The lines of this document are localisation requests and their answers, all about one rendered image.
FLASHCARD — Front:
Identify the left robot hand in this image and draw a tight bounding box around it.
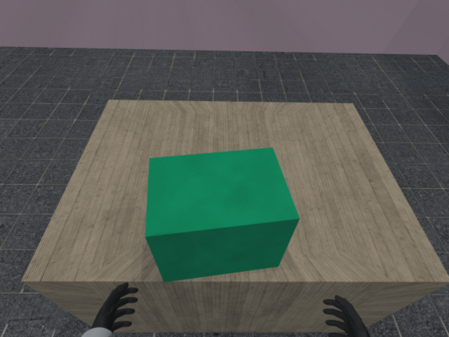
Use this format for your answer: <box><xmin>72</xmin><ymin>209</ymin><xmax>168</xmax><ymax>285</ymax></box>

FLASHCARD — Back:
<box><xmin>91</xmin><ymin>282</ymin><xmax>138</xmax><ymax>333</ymax></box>

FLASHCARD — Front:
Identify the carton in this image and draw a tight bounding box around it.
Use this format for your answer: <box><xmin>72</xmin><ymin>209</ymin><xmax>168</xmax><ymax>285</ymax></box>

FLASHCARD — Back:
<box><xmin>145</xmin><ymin>147</ymin><xmax>300</xmax><ymax>282</ymax></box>

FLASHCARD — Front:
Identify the right robot hand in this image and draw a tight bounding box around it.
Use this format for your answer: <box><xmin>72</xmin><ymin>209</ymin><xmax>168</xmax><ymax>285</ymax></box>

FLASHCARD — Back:
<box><xmin>323</xmin><ymin>295</ymin><xmax>370</xmax><ymax>337</ymax></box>

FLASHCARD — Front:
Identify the pedestal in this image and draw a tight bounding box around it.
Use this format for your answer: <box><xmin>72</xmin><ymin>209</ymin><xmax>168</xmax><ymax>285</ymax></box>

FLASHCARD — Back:
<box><xmin>21</xmin><ymin>100</ymin><xmax>449</xmax><ymax>333</ymax></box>

